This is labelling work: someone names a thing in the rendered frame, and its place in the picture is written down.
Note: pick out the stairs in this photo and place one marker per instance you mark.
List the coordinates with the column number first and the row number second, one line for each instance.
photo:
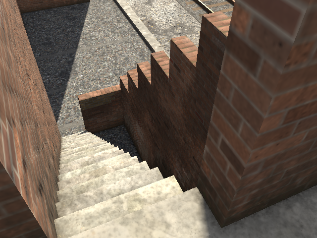
column 99, row 183

